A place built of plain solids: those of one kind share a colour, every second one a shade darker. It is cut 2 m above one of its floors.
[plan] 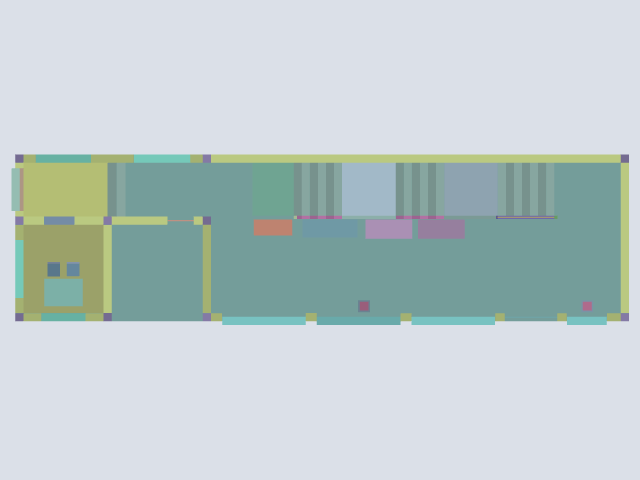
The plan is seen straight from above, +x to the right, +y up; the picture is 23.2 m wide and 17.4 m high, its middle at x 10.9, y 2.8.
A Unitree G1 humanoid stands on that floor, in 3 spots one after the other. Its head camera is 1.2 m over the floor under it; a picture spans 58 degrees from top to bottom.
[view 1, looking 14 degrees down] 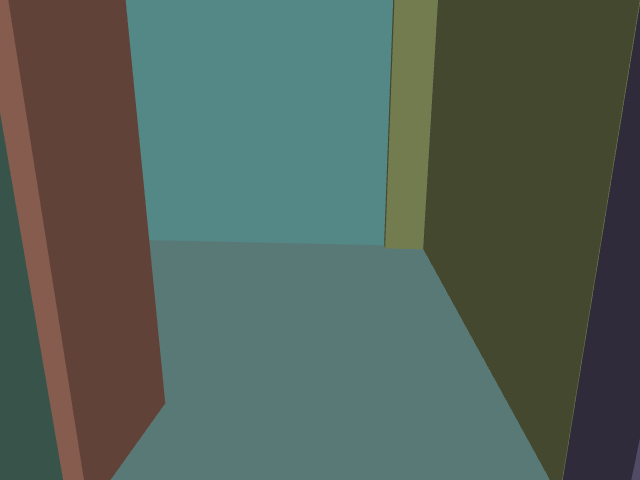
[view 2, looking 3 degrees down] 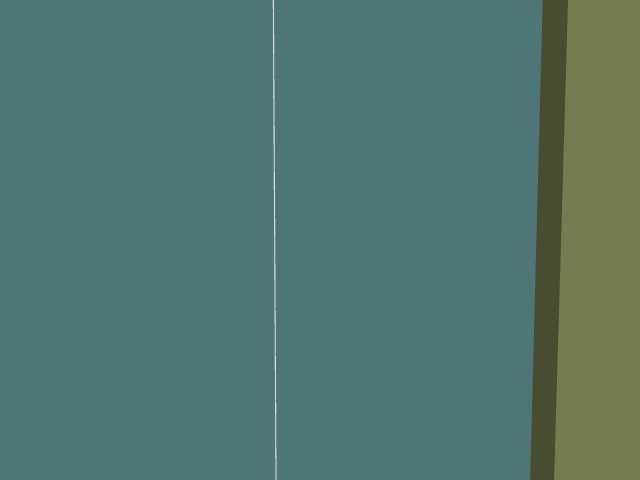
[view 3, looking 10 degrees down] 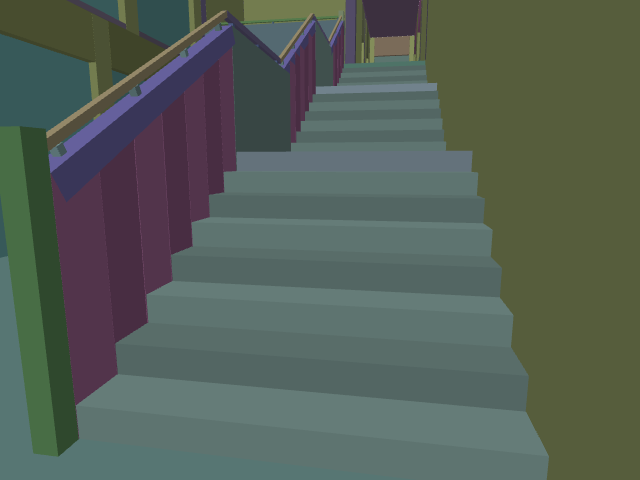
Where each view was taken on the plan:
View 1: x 7.65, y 4.62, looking -85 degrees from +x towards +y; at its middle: front_pane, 4.77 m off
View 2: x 18.55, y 1.50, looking -96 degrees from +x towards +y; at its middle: entrance_leaf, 1.49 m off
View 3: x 20.91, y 5.03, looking -170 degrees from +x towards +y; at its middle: tread_slab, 2.77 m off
